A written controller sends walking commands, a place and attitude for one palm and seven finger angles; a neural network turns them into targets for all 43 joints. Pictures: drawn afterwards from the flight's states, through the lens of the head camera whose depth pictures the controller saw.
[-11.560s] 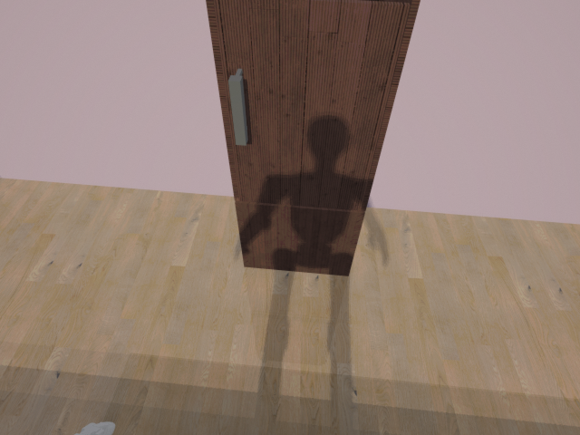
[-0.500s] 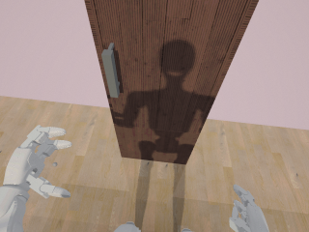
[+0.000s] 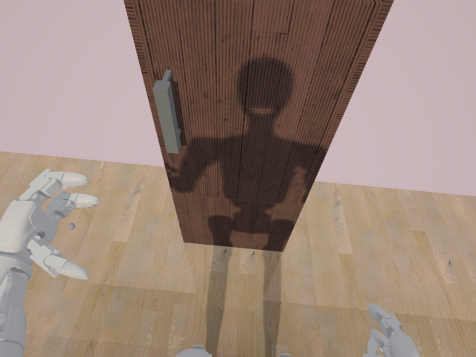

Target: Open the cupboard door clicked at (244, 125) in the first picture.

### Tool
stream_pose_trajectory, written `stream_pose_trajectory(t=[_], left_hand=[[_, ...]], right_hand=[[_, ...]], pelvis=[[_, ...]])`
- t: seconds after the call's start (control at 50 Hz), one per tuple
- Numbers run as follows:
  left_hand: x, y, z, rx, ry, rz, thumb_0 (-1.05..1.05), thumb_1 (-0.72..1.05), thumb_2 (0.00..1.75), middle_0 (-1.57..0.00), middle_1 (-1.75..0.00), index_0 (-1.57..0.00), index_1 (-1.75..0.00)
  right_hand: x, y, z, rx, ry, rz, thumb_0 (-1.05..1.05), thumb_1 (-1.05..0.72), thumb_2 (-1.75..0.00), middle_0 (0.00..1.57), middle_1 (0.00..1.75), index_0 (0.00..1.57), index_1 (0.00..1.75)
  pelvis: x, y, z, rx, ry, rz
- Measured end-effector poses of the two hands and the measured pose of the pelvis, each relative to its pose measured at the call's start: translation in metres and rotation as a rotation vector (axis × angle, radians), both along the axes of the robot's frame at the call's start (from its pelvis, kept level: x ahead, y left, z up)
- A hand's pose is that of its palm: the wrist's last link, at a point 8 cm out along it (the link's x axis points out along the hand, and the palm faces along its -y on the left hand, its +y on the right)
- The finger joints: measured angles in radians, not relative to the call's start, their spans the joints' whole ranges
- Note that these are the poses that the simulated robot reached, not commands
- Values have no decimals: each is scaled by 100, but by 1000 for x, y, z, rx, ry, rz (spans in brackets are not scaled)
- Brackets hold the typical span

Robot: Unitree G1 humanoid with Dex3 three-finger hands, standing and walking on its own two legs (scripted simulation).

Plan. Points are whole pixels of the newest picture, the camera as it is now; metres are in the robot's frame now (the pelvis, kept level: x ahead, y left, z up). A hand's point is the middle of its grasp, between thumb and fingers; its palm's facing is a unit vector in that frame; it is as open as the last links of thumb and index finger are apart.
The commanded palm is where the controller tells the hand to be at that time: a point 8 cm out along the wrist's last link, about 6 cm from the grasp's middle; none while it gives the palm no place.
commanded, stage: raise the hand with hooked fingers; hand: left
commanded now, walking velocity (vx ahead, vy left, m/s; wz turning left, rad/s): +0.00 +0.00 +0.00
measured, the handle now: (171, 113) +0.57 +0.18 +0.05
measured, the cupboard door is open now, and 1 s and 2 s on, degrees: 0 0 0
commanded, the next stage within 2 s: move the hooked fingers beside the handle in 0.28 s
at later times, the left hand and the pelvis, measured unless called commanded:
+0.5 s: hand (73, 227) +0.29 +0.27 +0.07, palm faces +0.00 -1.00 -0.01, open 14.0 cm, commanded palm +0.27 +0.32 +0.07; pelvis -0.01 -0.01 +0.00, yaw +1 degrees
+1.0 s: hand (94, 184) +0.37 +0.27 +0.06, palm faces -0.03 -1.00 +0.01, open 14.0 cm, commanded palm +0.36 +0.32 +0.07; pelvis +0.00 -0.01 -0.01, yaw -1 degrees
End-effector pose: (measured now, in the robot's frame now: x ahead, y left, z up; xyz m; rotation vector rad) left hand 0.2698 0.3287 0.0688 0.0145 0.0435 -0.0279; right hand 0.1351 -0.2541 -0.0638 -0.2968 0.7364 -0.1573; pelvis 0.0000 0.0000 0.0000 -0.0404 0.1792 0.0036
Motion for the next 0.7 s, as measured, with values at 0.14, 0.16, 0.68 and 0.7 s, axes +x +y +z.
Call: stream_pose_trajectory(t=[0.14, 0.16, 0.68, 0.7], left_hand=[[-4, -4, -1, 6, -22, 14, -2, -50, 30, -30, -120, -30, -120], [-5, -4, 0, 6, -25, 16, -2, -50, 30, -31, -120, -30, -120], [33, -8, 1, -7, -20, 3, -2, -50, 30, -31, -120, -30, -120], [38, -8, 1, -9, -19, 0, -2, -50, 30, -31, -120, -30, -120]], right_hand=[[-2, -1, -1, 3, 4, -5, 1, -90, -89, 21, 30, 20, 30], [-2, 0, -1, 5, 3, -4, 1, -90, -89, 21, 30, 20, 30], [-8, -11, -13, -8, 44, -5, 1, -90, -89, 21, 30, 20, 30], [-11, -12, -13, -9, 53, -13, 1, -90, -89, 21, 30, 20, 30]], pelvis=[[-1, -2, 0, 0, -4, 0], [-1, -2, 0, 0, -5, 0], [-8, -13, -6, 2, 11, 8], [-8, -13, -6, 2, 14, 6]])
